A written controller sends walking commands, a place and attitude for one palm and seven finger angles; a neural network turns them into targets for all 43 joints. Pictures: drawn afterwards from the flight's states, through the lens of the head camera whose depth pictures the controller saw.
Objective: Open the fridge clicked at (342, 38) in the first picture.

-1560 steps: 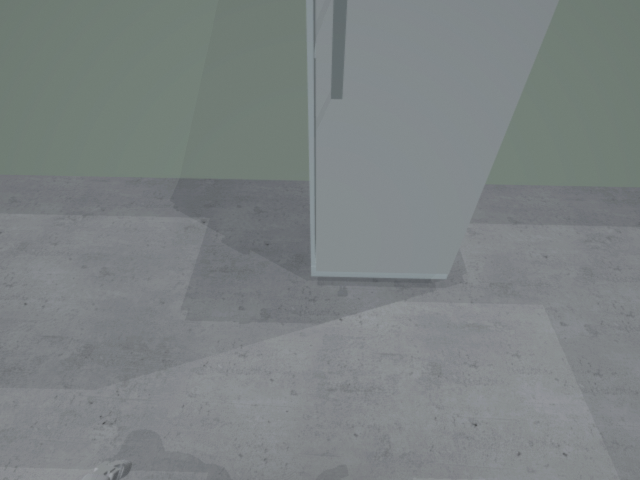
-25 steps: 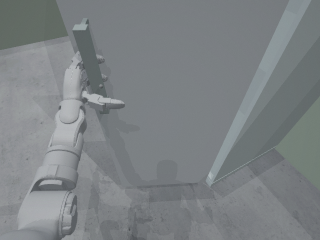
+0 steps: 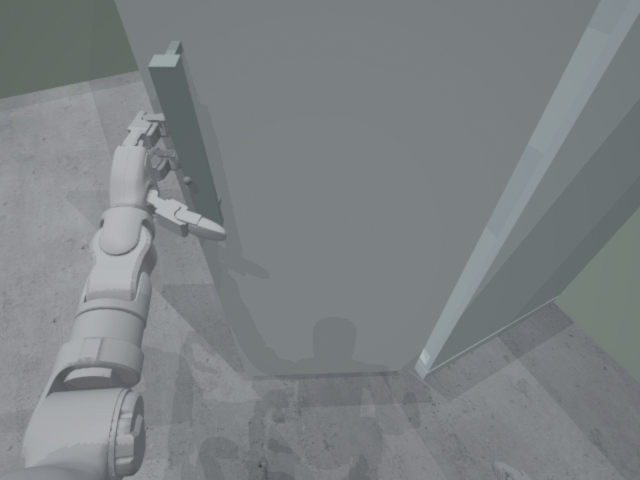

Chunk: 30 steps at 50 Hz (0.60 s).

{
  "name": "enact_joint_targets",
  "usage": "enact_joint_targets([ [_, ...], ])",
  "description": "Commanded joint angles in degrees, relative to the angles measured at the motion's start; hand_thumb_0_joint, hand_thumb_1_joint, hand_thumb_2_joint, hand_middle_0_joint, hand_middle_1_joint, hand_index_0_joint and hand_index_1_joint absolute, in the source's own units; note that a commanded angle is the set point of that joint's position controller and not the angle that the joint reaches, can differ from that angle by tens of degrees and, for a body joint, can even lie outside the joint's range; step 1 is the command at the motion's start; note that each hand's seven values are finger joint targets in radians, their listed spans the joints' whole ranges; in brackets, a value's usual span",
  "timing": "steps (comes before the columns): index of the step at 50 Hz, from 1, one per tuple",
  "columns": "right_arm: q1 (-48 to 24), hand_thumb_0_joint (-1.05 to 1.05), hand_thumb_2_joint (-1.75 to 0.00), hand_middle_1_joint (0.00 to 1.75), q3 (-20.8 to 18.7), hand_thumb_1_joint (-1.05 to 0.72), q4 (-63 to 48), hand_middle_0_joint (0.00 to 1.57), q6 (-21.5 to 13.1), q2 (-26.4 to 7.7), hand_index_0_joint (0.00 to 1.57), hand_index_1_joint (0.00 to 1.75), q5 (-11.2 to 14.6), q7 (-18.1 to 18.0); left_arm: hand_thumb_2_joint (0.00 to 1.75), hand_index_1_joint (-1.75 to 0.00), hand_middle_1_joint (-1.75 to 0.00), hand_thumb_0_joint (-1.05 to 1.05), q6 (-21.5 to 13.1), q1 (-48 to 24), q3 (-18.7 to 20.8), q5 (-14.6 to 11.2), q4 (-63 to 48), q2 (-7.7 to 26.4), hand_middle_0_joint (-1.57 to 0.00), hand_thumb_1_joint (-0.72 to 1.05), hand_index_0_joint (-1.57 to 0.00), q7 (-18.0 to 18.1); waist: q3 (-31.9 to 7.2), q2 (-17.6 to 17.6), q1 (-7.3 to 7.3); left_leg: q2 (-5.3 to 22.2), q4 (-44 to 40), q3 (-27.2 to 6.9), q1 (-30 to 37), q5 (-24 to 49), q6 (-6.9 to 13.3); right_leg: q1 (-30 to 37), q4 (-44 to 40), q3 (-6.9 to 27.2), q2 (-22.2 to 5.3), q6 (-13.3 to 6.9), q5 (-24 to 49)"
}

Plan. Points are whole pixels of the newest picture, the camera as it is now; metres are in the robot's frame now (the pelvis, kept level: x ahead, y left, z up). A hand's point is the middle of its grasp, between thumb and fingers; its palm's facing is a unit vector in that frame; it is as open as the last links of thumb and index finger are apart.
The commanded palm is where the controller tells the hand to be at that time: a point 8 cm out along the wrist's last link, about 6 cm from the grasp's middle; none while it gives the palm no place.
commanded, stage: slip the hand off the handle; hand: left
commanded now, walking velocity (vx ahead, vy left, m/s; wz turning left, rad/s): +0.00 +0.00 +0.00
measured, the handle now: (196, 149) +0.48 +0.16 +0.17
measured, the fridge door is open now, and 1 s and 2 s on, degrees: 64 64 64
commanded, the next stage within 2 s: draw the hand back to the body in 1.34 s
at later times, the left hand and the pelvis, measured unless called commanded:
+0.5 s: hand (132, 196) +0.40 +0.22 +0.16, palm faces +0.11 -0.98 -0.14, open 14.7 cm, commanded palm +0.35 +0.27 +0.16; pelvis +0.00 +0.01 +0.00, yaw +1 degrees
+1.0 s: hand (126, 274) +0.29 +0.20 +0.16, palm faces +0.11 -0.99 -0.12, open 14.7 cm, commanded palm +0.26 +0.24 +0.16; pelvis -0.01 -0.01 +0.00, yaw +2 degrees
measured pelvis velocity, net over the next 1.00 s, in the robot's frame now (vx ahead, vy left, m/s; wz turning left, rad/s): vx -0.01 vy -0.01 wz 0.03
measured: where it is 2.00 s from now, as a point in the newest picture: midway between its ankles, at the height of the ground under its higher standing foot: outside the picture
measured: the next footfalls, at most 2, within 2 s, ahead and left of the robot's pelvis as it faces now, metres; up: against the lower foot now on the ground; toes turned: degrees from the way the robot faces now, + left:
none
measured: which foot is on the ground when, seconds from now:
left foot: down 0.00-1.00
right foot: down 0.00-1.00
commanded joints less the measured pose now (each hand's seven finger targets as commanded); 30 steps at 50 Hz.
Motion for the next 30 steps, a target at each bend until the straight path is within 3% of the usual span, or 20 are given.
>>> enact_joint_targets([
  [1,0.6,0.00,-0.90,0.30,-3.0,-0.90,-6.7,0.20,-1.4,-8.5,0.20,0.30,0.5,-0.9,0.20,-1.15,-1.15,0.00,-2.9,-21.9,4.2,-1.0,-15.3,14.7,-0.25,-0.55,-0.25,0.2,-17.5,0.5,1.67,-3.3,-1.2,-1.5,6.6,16.1,2.2,8.0,-1.8,1.3,2.0,-0.2,20.4],
  [2,0.8,0.00,-0.90,0.30,-3.1,-0.90,-6.7,0.20,-1.4,-8.6,0.20,0.30,0.5,-1.0,0.20,-1.15,-1.15,0.00,-2.9,-21.6,4.6,-1.0,-16.0,15.3,-0.25,-0.55,-0.25,-0.1,-17.9,-0.1,1.57,-3.1,-0.9,-1.7,7.1,16.5,2.2,7.9,-1.7,1.2,2.1,-0.3,20.4],
  [7,0.5,0.00,-0.90,0.30,-3.4,-0.90,-6.8,0.20,-1.9,-8.6,0.20,0.30,1.2,-1.3,0.20,-1.15,-1.15,0.00,-3.4,-22.2,0.4,-2.2,-20.6,11.8,-0.25,-0.55,-0.25,-3.4,-17.6,2.6,0.27,-2.6,-0.2,-2.7,10.6,18.0,2.0,4.9,-1.8,0.7,2.7,-0.4,19.2],
  [8,0.4,0.00,-0.90,0.30,-3.3,-0.90,-6.8,0.20,-2.0,-8.8,0.20,0.30,1.2,-1.4,0.20,-1.15,-1.15,0.00,-3.0,-21.7,0.1,-2.6,-20.2,11.4,-0.25,-0.55,-0.25,-4.0,-17.1,1.5,0.14,-2.7,-0.2,-2.9,10.2,16.7,2.1,4.4,-2.0,0.6,2.7,-0.4,18.0],
  [11,0.3,0.00,-0.90,0.30,-3.0,-0.90,-5.9,0.20,-1.9,-9.4,0.20,0.30,1.6,-2.0,0.20,-1.15,-1.15,0.00,-1.6,-22.7,1.7,-3.6,-16.5,13.5,-0.25,-0.55,-0.25,-5.2,-13.2,0.0,-0.45,-2.7,-0.8,-3.4,7.9,12.4,2.0,2.5,-2.9,0.3,2.4,-0.3,13.8],
  [14,0.0,0.00,-0.90,0.30,-2.5,-0.90,-5.5,0.20,-2.0,-9.4,0.20,0.30,1.5,-2.4,0.20,-1.15,-1.15,0.00,-1.1,-25.3,2.1,-3.7,-14.6,14.2,-0.25,-0.55,-0.25,-5.4,-12.6,0.3,-0.57,-2.9,-1.2,-3.9,6.8,9.4,1.9,1.2,-3.3,0.3,2.3,-0.4,10.2],
  [17,0.6,0.00,-0.90,0.30,-2.3,-0.90,-5.5,0.20,-2.1,-9.5,0.20,0.30,1.0,-2.6,0.20,-1.15,-1.15,0.00,-2.1,-25.5,6.7,-3.4,-13.9,19.5,-0.25,-0.55,-0.25,-5.1,-15.5,0.9,0.60,-2.9,-1.3,-4.1,6.6,9.8,1.8,3.1,-2.7,0.5,2.1,-0.6,10.3],
  [20,0.2,0.00,-0.90,0.30,-2.4,-0.90,-7.5,0.20,-2.6,-8.9,0.20,0.30,0.9,-2.0,0.20,-1.15,-1.15,0.00,-3.9,-19.7,5.3,-3.4,-18.0,17.2,-0.25,-0.55,-0.25,-6.0,-20.6,5.1,2.28,-2.9,-0.4,-3.9,9.5,15.3,1.5,5.8,-1.1,0.5,2.3,-1.0,14.9],
  [23,-0.2,0.00,-0.90,0.30,-2.8,-0.90,-9.0,0.20,-3.3,-8.8,0.20,0.30,1.1,-1.1,0.20,-1.15,-1.15,0.00,-4.4,-11.4,3.7,-4.6,-23.2,14.2,-0.25,-0.55,-0.25,-7.1,-22.4,5.6,3.27,-2.4,0.3,-4.0,11.3,20.4,1.2,7.1,-0.1,0.3,2.4,-0.9,18.6],
  [25,-0.6,0.00,-0.90,0.30,-2.8,-0.90,-9.4,0.20,-3.2,-9.3,0.20,0.30,1.5,-1.0,0.20,-1.15,-1.15,0.00,-2.9,-6.5,4.7,-5.3,-22.4,14.3,-0.25,-0.55,-0.25,-7.5,-18.9,1.9,3.38,-2.4,0.1,-3.7,8.9,18.6,1.4,7.2,-0.3,0.0,2.5,-0.7,18.3],
  [26,-1.3,0.00,-0.90,0.30,-2.7,-0.90,-9.3,0.20,-3.1,-9.3,0.20,0.30,1.9,-1.1,0.20,-1.15,-1.15,0.00,-1.9,-6.5,4.1,-5.7,-22.6,13.5,-0.25,-0.55,-0.25,-7.7,-15.3,0.0,2.77,-2.3,-0.4,-3.7,7.0,16.1,1.5,6.1,-0.7,-0.3,2.3,-0.5,17.0],
  [28,-2.7,0.00,-0.90,0.30,-2.5,-0.90,-9.9,0.20,-3.3,-9.2,0.20,0.30,2.2,-1.3,0.20,-1.15,-1.15,0.00,-0.2,-7.0,3.1,-6.3,-25.3,11.9,-0.25,-0.55,-0.25,-7.4,-12.3,-1.2,2.55,-2.4,-1.4,-3.8,5.9,11.8,1.6,4.8,-1.6,-0.2,2.3,-0.4,13.4],
  [30,-4.1,0.00,-0.90,0.30,-2.3,-0.90,-10.3,0.20,-3.4,-9.2,0.20,0.30,2.0,-1.7,0.20,-1.15,-1.15,0.00,0.7,-7.0,4.8,-6.3,-29.7,13.7,-0.25,-0.55,-0.25,-6.2,-12.3,1.4,3.30,-2.5,-1.6,-3.6,6.7,10.9,1.6,5.2,-2.0,0.1,2.2,-0.5,12.0],
])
